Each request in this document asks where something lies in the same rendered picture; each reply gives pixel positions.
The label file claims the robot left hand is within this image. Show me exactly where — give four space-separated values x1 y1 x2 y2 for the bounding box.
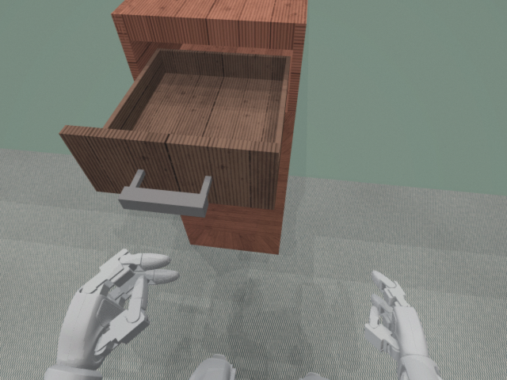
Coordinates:
56 249 180 371

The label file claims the robot right hand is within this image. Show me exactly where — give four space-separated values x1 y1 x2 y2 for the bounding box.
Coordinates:
364 270 429 363

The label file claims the left robot thigh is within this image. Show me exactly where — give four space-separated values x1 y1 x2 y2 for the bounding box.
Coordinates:
189 358 236 380

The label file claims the right robot forearm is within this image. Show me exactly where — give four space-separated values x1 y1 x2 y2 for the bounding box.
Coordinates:
397 355 443 380

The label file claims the left robot forearm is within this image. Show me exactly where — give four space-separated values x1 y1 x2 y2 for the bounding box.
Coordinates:
44 364 102 380

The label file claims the drawer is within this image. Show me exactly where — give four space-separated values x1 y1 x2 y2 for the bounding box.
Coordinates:
59 48 291 210

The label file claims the handle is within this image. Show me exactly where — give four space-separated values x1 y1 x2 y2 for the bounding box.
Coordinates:
118 169 212 218

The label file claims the cabinet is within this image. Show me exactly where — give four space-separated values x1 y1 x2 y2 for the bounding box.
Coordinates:
111 0 308 255

